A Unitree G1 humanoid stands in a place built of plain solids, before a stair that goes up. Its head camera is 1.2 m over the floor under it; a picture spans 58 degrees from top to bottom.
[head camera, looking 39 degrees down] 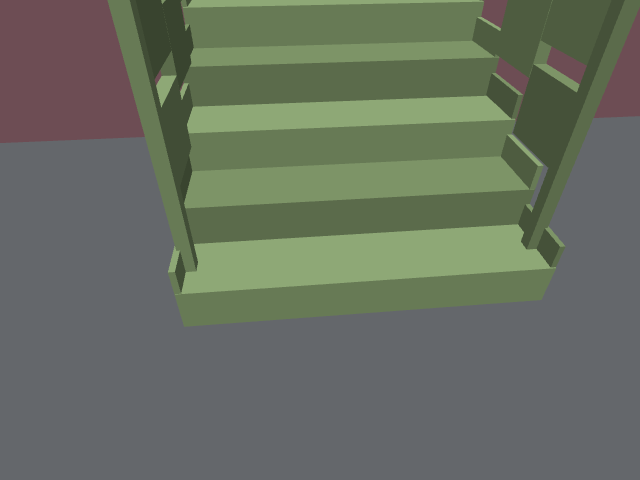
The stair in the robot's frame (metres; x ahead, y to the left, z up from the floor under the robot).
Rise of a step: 0.16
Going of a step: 0.26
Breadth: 1.32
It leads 6 degrees to the left of straight ahead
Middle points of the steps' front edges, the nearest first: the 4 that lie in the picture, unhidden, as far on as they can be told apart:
1.06 -0.18 0.16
1.32 -0.15 0.33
1.58 -0.13 0.49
1.83 -0.10 0.65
